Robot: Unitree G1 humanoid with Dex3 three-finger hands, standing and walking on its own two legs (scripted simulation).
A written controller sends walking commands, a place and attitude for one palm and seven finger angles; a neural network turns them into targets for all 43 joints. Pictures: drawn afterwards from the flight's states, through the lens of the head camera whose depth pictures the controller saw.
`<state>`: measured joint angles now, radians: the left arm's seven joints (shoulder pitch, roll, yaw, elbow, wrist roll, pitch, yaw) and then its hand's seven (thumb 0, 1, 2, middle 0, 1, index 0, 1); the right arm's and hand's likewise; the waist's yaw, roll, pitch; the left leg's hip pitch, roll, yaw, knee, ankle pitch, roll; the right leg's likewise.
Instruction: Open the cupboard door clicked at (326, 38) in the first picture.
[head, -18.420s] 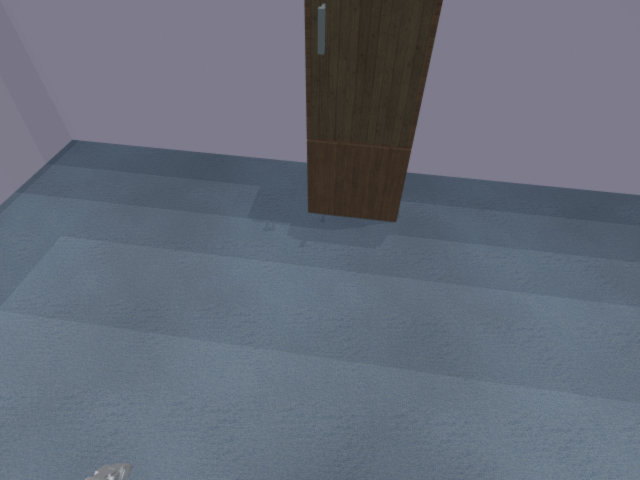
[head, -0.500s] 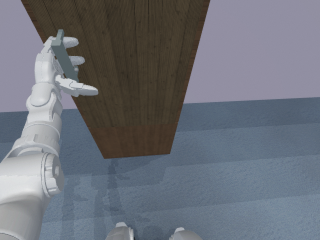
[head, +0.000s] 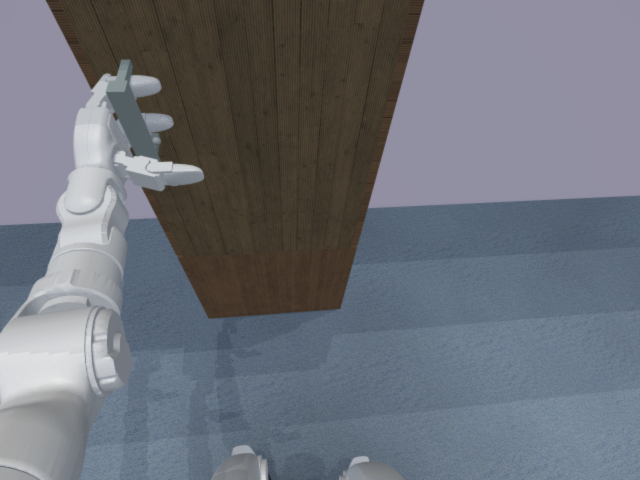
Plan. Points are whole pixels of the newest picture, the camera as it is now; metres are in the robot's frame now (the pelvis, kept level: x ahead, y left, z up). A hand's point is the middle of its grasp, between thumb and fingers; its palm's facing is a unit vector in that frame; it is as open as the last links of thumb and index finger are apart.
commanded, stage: close the thumb around the handle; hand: left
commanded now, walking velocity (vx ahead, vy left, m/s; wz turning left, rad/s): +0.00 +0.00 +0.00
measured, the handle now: (139, 119) +0.55 +0.20 +0.11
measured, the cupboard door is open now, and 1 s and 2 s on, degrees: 0 6 44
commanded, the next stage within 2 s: pull the door open along its arc in 0.52 s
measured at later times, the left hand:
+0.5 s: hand (155, 139) +0.51 +0.17 +0.11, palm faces +0.02 -1.00 +0.00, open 5.4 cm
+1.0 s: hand (158, 165) +0.47 +0.16 +0.11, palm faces +0.00 -1.00 +0.01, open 5.5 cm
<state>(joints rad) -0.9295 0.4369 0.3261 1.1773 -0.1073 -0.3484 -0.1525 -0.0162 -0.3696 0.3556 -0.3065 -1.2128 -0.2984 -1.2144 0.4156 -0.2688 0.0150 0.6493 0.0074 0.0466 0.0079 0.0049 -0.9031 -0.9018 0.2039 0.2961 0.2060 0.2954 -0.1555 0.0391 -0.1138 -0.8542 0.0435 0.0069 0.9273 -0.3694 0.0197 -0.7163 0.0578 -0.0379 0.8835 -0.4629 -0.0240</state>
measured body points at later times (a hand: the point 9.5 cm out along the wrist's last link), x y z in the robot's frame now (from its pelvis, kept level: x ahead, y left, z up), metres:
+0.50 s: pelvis +0.00 +0.01 +0.00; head +0.10 +0.02 +0.44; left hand +0.50 +0.22 +0.11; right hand -0.01 -0.26 -0.11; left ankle +0.04 +0.11 -0.69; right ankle -0.03 -0.11 -0.69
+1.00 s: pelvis +0.02 +0.00 +0.01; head +0.08 +0.00 +0.46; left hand +0.46 +0.22 +0.11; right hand +0.04 -0.26 -0.11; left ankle +0.04 +0.11 -0.69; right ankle -0.03 -0.11 -0.69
